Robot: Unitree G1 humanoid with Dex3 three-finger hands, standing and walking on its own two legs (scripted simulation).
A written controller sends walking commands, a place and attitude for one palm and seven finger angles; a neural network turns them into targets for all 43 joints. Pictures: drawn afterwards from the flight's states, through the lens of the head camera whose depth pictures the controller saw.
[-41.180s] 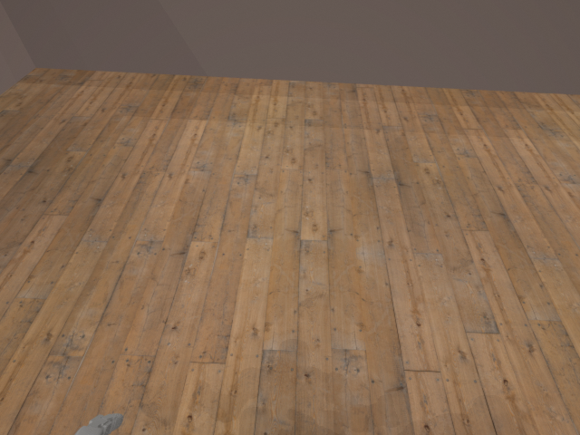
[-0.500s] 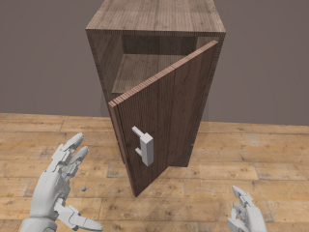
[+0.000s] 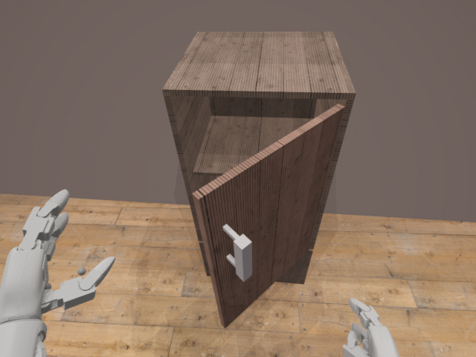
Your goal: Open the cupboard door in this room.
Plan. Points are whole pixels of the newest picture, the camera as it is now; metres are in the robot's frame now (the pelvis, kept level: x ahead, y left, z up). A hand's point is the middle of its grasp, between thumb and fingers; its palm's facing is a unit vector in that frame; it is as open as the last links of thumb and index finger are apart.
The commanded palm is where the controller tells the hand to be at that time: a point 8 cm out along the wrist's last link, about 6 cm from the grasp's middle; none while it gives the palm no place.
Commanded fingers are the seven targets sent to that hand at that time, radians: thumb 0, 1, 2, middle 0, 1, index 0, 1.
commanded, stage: draw the hand back to the body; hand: left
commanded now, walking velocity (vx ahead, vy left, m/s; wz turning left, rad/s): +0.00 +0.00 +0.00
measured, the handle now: (236, 252) +0.33 +0.05 -0.03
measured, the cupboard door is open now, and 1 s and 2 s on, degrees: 47 47 47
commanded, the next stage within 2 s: step back with the hand held close in 0.56 s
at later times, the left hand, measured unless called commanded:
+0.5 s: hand (72, 262) +0.19 +0.24 +0.15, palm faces +0.43 -0.81 -0.41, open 7.4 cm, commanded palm +0.14 +0.28 +0.17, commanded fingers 0.00 0.90 0.90 -0.20 -0.30 -0.20 -0.30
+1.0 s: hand (60, 283) +0.16 +0.24 +0.15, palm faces +0.32 -0.79 -0.52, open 7.4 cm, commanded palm +0.10 +0.29 +0.18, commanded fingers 0.00 0.90 0.90 -0.20 -0.30 -0.20 -0.30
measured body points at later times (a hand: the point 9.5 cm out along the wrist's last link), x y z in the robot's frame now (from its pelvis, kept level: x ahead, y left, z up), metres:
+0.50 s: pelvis +0.00 -0.02 +0.01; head -0.02 -0.04 +0.46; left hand +0.16 +0.28 +0.18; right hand +0.18 -0.24 -0.08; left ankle -0.03 +0.10 -0.73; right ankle -0.01 -0.13 -0.73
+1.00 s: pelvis -0.04 -0.01 +0.01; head -0.02 -0.03 +0.46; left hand +0.14 +0.28 +0.18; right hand +0.14 -0.26 -0.08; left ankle -0.03 +0.10 -0.73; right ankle -0.01 -0.13 -0.73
